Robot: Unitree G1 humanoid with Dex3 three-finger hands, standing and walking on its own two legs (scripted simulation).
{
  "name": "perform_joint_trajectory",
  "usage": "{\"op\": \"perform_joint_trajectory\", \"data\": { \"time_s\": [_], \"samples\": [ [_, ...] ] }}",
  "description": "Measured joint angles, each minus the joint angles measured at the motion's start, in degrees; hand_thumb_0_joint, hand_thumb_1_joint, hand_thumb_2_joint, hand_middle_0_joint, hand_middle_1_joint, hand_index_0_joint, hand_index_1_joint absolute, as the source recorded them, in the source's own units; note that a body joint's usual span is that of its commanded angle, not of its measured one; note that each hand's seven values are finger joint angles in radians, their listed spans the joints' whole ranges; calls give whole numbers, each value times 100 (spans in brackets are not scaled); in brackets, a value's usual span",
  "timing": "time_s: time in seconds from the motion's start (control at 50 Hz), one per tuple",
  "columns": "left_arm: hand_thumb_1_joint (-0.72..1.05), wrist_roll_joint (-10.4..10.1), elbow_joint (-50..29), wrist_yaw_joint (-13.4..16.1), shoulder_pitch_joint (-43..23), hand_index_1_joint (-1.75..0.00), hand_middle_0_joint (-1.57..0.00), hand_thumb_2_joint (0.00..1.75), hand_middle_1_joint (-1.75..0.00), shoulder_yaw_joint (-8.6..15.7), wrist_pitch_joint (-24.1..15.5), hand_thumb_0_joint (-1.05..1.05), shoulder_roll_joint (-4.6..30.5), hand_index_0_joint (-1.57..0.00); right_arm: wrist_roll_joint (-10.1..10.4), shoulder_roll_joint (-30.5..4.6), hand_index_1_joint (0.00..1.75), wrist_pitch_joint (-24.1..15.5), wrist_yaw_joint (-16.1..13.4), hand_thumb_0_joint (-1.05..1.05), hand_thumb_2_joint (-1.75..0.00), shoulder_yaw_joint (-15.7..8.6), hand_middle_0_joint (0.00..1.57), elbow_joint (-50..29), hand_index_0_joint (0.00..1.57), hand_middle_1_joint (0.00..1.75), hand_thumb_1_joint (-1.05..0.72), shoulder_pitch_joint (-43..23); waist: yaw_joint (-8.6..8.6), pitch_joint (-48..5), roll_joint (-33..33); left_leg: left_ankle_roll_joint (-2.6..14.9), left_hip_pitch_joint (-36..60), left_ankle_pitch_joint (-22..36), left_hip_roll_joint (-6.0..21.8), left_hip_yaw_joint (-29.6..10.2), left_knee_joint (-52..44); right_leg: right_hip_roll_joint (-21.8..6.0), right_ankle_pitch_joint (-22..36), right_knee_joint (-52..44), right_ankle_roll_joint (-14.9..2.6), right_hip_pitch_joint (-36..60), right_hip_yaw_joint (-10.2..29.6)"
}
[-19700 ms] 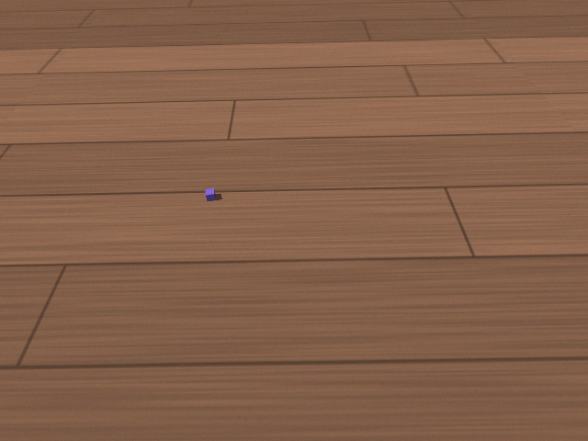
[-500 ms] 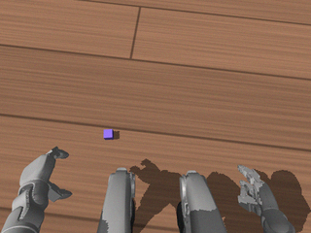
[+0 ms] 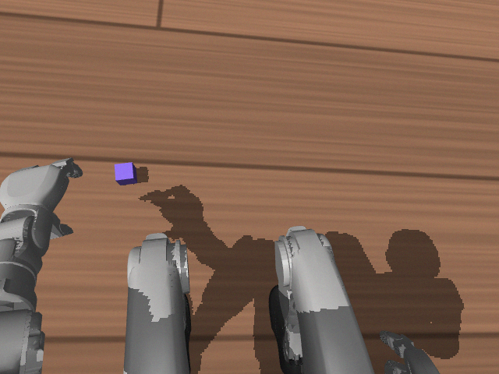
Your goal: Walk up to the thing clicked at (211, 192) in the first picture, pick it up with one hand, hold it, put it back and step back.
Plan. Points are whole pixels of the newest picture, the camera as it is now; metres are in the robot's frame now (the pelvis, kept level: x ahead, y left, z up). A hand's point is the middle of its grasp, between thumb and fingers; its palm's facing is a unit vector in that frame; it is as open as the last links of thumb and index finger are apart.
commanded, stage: rise first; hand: left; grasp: from above
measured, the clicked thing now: (126, 173) +0.52 +0.27 -0.37
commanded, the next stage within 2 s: none
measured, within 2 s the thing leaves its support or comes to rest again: neither
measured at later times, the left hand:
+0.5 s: hand (76, 191) +0.43 +0.31 -0.21, palm faces -0.44 -0.06 -0.89, open 11.1 cm
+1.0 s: hand (88, 186) +0.45 +0.30 -0.23, palm faces -0.45 -0.08 -0.89, open 11.2 cm
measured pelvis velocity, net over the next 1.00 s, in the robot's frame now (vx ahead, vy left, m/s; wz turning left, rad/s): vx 0.01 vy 0.00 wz -0.06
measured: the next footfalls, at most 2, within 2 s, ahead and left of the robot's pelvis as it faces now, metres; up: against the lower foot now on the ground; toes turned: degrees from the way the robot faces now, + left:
none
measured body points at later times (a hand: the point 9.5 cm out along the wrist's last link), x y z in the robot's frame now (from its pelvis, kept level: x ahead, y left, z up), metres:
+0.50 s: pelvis +0.01 +0.00 -0.04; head +0.24 +0.06 +0.34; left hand +0.45 +0.31 -0.16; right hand +0.10 -0.27 -0.16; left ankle +0.10 +0.14 -0.35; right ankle +0.10 -0.13 -0.35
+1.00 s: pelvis +0.01 +0.00 -0.06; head +0.25 +0.06 +0.32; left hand +0.47 +0.30 -0.18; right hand +0.08 -0.27 -0.17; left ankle +0.10 +0.14 -0.35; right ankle +0.10 -0.13 -0.35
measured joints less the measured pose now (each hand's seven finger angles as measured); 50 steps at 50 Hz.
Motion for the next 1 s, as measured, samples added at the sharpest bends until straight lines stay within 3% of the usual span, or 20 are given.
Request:
{"op": "perform_joint_trajectory", "data": {
  "time_s": [0.2, 0.32, 0.54, 1.0],
  "samples": [
    [-4, 661, 669, 328, -516, -54, -53, 63, -53, -15, -212, 0, 299, -52, -176, 24, 30, 28, 77, 1, -90, 117, 20, 113, 20, 30, -90, 5, -207, 25, -80, -5, -414, -77, -34, -84, 432, 16, -91, 370, 26, -346, -50],
    [-4, 876, 891, 533, -709, -53, -53, 62, -52, 16, -286, 0, 353, -52, -282, 60, 30, 26, 144, 1, -90, 154, 20, 120, 20, 30, -90, -130, -240, 91, -114, 5, -559, -158, -26, -113, 637, 43, -156, 544, 73, -475, -60],
    [-4, 938, 1340, 837, -1022, -54, -53, 61, -54, 64, -121, 0, 345, -52, -391, 134, 30, -53, 219, 1, -90, 255, 20, 56, 20, 30, -90, -336, -311, 136, -160, -2, -770, -242, -9, -137, 871, 82, -217, 762, 85, -695, -62],
    [-6, 834, 1570, 889, -1184, -58, -50, 62, -58, 158, -16, 0, 508, -50, -452, 73, 30, -13, 252, 1, -90, 448, 20, 85, 20, 30, -90, -198, -494, 298, -180, -41, -960, -314, 12, -265, 1148, 146, -225, 973, 90, -891, -152]
  ]
}}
